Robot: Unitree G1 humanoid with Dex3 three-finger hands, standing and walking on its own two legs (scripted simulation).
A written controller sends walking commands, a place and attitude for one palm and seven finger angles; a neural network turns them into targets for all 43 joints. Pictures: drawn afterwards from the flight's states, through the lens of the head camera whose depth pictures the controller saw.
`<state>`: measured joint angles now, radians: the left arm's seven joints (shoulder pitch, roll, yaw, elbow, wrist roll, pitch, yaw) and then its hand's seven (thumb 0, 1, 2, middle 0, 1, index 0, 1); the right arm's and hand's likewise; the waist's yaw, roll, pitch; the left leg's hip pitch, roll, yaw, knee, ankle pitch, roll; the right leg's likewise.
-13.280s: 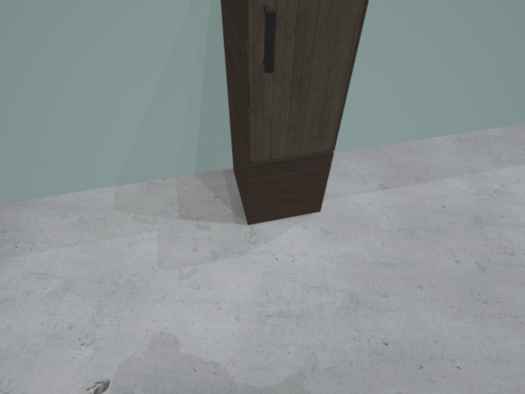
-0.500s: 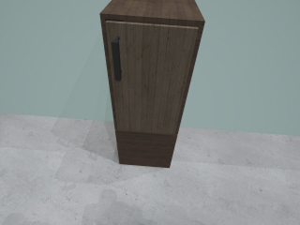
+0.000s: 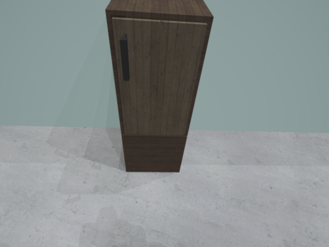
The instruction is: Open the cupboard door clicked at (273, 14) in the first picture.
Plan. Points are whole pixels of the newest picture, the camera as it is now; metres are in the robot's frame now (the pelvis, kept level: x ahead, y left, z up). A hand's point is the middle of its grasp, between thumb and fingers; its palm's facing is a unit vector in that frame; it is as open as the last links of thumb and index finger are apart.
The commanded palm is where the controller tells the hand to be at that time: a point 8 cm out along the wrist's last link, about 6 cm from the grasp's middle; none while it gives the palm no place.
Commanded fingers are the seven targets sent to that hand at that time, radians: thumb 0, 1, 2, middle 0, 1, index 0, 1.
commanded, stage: come to a stop and stand still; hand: left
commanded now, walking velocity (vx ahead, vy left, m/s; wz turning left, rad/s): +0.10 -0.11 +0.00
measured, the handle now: (125, 57) +0.73 +0.17 +0.12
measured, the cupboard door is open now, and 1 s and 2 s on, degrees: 0 0 0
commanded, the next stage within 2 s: look again from close up in 0.26 s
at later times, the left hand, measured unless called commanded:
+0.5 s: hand out of the picture -0.04 +0.13 -0.19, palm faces +0.02 -1.00 -0.08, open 7.4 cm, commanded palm none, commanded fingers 0.00 0.90 0.90 -0.20 -0.30 -0.20 -0.30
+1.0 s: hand out of the picture +0.06 +0.14 -0.18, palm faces -0.01 -0.98 -0.18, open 7.3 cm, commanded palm none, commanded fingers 0.00 0.90 0.90 -0.20 -0.30 -0.20 -0.30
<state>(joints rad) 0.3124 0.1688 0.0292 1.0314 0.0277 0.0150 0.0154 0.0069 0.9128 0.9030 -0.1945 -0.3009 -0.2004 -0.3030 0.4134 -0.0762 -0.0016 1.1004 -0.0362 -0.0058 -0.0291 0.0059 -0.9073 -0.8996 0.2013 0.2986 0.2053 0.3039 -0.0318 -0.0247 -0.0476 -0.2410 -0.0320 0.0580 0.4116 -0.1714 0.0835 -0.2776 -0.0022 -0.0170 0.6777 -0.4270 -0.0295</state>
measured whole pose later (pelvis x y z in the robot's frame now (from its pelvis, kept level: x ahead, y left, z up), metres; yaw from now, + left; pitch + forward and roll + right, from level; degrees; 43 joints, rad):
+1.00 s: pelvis +0.06 -0.03 +0.00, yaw -2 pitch -1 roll +1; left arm 0.31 0.15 -0.02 1.10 0.01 -0.02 0.03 0.01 0.91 0.90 -0.20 -0.30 -0.20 -0.30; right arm 0.26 -0.15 0.02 1.14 -0.01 -0.01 -0.04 0.01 -0.93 -0.90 0.20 0.30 0.20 0.30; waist 0.00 -0.02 0.02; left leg -0.18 0.03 0.10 0.41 -0.21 0.00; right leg -0.07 0.01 -0.06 0.40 -0.32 -0.04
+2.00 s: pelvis +0.22 -0.06 -0.01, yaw +4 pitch -1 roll +0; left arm 0.19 0.18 0.04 0.99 0.03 0.01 0.03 0.00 0.93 0.90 -0.20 -0.30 -0.21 -0.30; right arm 0.16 -0.18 -0.05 1.00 -0.01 0.03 -0.02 0.00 -0.91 -0.90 0.20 0.30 0.20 0.30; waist 0.02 -0.03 0.08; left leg -0.39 0.02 0.08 0.77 -0.41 -0.04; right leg -0.31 -0.07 -0.14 0.53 -0.21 -0.02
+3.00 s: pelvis +0.20 -0.03 -0.02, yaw +3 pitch +1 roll -1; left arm 0.34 0.13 -0.01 1.06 0.02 -0.03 0.06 0.01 0.90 0.90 -0.20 -0.30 -0.21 -0.30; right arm 0.35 -0.10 0.01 1.05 -0.03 -0.01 -0.02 0.01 -0.91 -0.90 0.20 0.30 0.20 0.30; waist -0.03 -0.01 0.05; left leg -0.38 0.00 0.11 0.59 -0.23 0.07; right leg -0.09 -0.02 -0.04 0.50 -0.42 0.02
